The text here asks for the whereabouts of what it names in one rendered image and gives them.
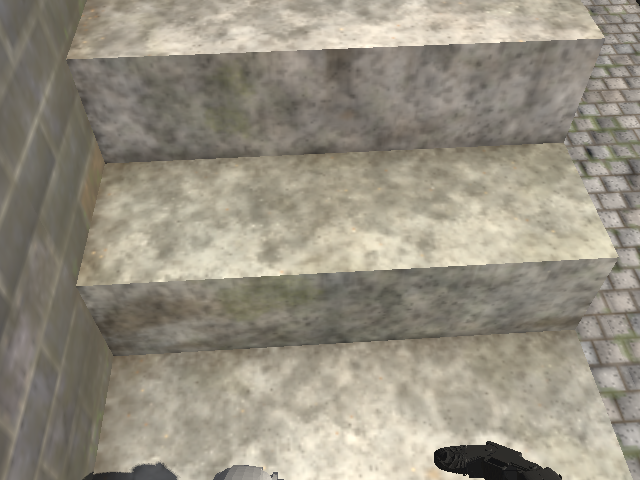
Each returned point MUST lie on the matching right robot hand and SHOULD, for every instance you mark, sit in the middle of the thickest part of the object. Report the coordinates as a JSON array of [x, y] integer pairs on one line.
[[491, 462]]

